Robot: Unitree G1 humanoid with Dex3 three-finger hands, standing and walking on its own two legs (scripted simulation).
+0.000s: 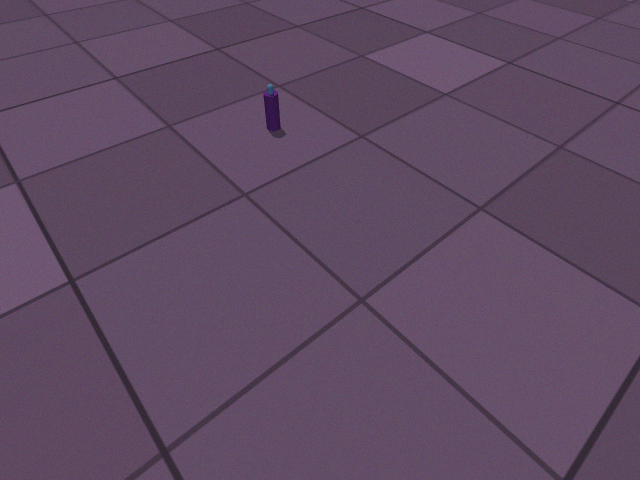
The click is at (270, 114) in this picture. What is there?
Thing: necked bottle
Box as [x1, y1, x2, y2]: [263, 84, 279, 130]
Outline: 268,84 267,89 263,93 267,128 269,130 276,130 279,128 277,92 272,88 271,84
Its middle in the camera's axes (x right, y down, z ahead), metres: -0.30 -0.80 +2.22
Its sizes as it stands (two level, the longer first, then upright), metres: 0.082 0.082 0.268
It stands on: the floor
